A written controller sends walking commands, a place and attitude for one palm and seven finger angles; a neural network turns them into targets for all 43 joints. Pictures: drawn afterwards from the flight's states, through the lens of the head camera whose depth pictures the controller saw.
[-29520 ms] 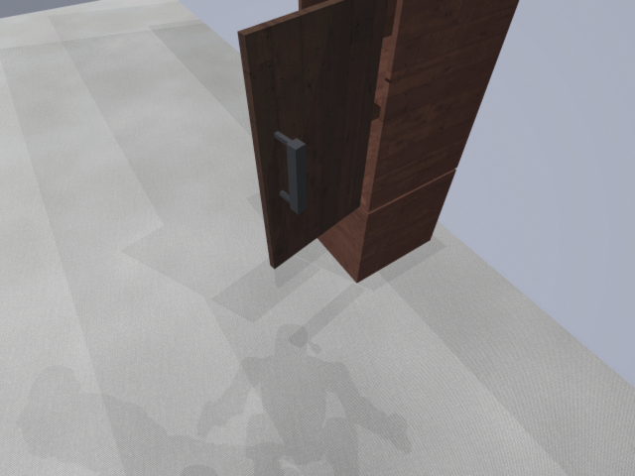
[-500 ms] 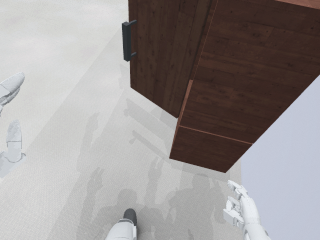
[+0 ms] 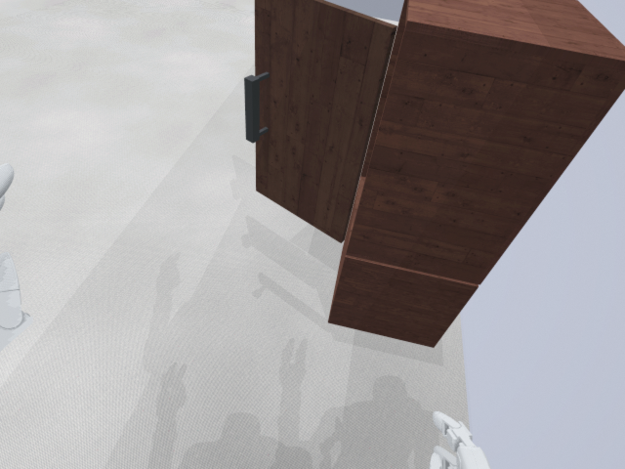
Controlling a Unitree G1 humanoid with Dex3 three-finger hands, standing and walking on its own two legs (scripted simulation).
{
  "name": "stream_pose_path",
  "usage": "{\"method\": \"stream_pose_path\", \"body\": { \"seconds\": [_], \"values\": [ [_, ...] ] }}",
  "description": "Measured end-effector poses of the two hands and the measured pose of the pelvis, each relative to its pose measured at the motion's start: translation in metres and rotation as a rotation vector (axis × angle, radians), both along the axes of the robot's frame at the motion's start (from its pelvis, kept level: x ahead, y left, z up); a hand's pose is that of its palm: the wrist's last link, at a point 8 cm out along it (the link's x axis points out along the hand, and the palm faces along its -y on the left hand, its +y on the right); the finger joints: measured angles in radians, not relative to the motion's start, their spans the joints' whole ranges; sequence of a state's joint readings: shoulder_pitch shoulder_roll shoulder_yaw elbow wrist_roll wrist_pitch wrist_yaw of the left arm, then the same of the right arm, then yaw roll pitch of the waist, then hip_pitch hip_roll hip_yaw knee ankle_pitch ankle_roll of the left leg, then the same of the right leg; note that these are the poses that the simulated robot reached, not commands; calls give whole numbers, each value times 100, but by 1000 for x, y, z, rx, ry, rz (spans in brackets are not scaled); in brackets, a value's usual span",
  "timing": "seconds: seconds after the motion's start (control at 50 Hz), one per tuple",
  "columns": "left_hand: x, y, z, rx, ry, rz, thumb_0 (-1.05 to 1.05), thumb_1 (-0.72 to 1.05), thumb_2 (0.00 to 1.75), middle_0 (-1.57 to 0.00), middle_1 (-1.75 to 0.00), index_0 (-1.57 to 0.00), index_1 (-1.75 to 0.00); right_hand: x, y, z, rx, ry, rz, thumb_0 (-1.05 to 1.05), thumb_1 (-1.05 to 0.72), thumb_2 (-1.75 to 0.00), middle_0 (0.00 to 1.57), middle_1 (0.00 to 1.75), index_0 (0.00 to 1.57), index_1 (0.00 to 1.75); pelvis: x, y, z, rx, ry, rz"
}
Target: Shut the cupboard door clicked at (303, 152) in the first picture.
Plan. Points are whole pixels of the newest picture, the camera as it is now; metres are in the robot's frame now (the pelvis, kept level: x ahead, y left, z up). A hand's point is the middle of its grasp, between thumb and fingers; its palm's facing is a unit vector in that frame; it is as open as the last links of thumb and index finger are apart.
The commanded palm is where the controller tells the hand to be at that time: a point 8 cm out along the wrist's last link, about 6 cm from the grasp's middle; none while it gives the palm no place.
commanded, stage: stop stepping back and stand still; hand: left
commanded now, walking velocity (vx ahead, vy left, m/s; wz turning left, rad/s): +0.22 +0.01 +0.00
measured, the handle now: (258, 107) +0.94 +0.14 -0.02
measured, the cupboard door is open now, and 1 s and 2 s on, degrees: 64 64 64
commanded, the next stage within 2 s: let the arm hang, fingers relaxed in 0.16 s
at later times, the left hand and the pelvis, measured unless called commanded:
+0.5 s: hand out of the picture +0.12 +0.18 -0.16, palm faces -0.05 -0.99 -0.16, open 7.4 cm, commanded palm none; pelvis +0.00 +0.02 -0.03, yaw +3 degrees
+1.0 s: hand out of the picture -0.01 +0.21 -0.17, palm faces +0.09 -0.98 -0.20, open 7.4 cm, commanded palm none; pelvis +0.01 +0.03 +0.01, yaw +3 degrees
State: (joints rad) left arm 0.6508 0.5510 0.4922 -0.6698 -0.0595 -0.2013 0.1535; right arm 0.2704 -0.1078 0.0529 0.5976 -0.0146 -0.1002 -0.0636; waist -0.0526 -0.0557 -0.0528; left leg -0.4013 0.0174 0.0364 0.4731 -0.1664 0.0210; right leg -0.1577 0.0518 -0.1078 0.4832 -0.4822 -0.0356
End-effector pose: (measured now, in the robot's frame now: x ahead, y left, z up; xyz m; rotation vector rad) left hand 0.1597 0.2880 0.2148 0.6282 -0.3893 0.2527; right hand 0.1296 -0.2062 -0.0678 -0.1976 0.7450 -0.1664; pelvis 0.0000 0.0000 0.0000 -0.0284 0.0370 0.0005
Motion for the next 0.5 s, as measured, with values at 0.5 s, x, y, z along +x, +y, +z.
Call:
{"method": "stream_pose_path", "body": {
  "seconds": [0.5],
  "values": [
    [-45, -60, -350, -553, 1314, 135, 1, 91, 90, -20, -30, -20, -30, -16, -16, -62, -13, 234, 46, 0, -91, -89, 20, 30, 20, 30, -2, 19, -30, 66, -79, 44]
  ]
}}
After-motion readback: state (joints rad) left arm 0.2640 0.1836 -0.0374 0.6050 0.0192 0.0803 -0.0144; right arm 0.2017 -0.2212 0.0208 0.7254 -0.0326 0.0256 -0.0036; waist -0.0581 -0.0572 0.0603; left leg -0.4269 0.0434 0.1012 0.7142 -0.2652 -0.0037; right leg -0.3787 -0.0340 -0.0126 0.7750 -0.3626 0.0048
